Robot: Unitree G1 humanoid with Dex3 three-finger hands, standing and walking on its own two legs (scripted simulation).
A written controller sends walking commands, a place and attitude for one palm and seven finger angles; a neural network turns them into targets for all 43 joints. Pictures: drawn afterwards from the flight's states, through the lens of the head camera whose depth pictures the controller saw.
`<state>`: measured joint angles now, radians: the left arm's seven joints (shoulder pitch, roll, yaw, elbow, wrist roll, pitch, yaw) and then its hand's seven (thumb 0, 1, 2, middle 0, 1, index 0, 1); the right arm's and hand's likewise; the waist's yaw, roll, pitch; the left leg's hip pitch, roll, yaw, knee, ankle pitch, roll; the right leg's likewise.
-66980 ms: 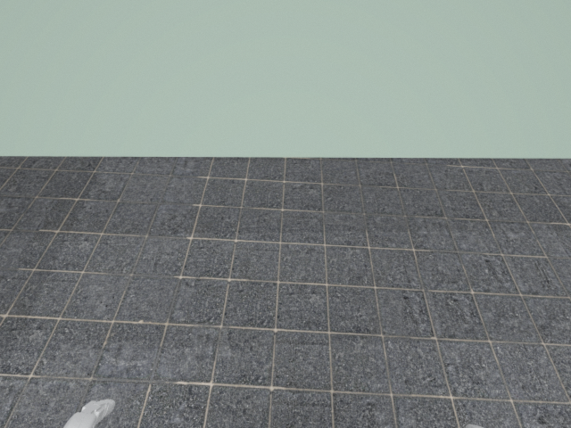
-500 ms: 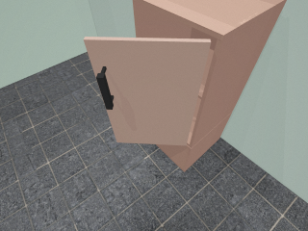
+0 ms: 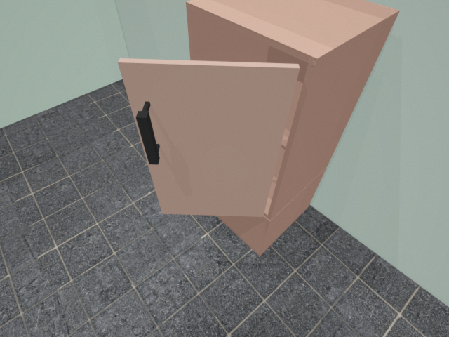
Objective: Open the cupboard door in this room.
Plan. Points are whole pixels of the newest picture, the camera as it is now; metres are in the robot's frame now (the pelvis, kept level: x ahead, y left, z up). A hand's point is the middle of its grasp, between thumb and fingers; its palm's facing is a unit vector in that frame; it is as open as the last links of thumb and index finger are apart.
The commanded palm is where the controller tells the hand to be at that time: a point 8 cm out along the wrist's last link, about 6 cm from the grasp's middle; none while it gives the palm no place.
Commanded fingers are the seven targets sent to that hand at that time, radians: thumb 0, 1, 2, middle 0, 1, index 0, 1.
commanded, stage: come to a stop and stand still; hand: left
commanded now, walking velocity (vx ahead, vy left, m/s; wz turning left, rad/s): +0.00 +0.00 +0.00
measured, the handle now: (150, 133) +0.55 +0.21 +0.02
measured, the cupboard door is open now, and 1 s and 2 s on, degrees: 45 45 45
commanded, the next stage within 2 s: look again from close up in 0.60 s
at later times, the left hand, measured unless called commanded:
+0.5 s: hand out of the picture -0.04 +0.22 -0.17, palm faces +0.00 -0.98 -0.19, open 7.4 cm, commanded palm none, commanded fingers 0.00 0.90 0.90 -0.20 -0.30 -0.20 -0.30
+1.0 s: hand out of the picture -0.01 +0.21 -0.17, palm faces -0.01 -0.98 -0.20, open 7.4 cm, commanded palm none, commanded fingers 0.00 0.90 0.90 -0.20 -0.30 -0.20 -0.30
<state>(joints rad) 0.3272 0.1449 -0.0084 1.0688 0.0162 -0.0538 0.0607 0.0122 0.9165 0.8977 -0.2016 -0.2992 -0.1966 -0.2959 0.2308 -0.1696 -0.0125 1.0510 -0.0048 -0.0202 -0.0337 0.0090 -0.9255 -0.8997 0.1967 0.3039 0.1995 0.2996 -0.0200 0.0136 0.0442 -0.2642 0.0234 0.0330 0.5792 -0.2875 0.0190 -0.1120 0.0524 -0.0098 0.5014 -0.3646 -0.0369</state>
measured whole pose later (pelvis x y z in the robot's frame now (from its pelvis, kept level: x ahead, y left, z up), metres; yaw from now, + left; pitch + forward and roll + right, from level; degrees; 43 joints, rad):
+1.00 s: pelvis -0.02 +0.03 +0.01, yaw +0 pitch +0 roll +0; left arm 0.28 0.20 -0.02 1.09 0.02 -0.02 0.03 0.00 0.91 0.90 -0.20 -0.30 -0.20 -0.30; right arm 0.20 -0.19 0.01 1.10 0.00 -0.03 -0.02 0.00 -0.90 -0.90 0.20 0.30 0.20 0.30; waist 0.01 -0.03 0.02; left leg -0.24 -0.03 0.06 0.44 -0.20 0.06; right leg -0.13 -0.01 0.02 0.44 -0.31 0.01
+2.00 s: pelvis -0.06 -0.01 -0.07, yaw +0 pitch +12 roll -3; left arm 0.22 0.34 0.28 0.19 -0.36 -0.28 -0.47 0.01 0.24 0.61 -0.25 -0.73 -0.24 -0.72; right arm 0.23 -0.20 0.04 0.59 0.05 -0.21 -0.10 0.01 -0.90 -0.90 0.20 0.30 0.21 0.30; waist -0.01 0.04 -0.12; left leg -0.89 0.04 -0.02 1.09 -0.41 0.00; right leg -0.73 0.06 -0.09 1.06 -0.54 -0.05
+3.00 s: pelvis -0.05 +0.02 -0.03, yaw +1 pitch +8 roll -3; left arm -0.05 0.45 0.40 0.42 -0.36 -0.22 -0.50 -0.01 -0.50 0.30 -0.30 -1.20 -0.29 -1.20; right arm 0.31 -0.28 0.05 0.57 0.05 -0.18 -0.10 0.01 -0.90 -0.90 0.20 0.31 0.21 0.30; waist -0.01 0.03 -0.08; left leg -0.67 0.01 0.01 0.86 -0.33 0.05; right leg -0.51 0.03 -0.06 0.81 -0.43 -0.01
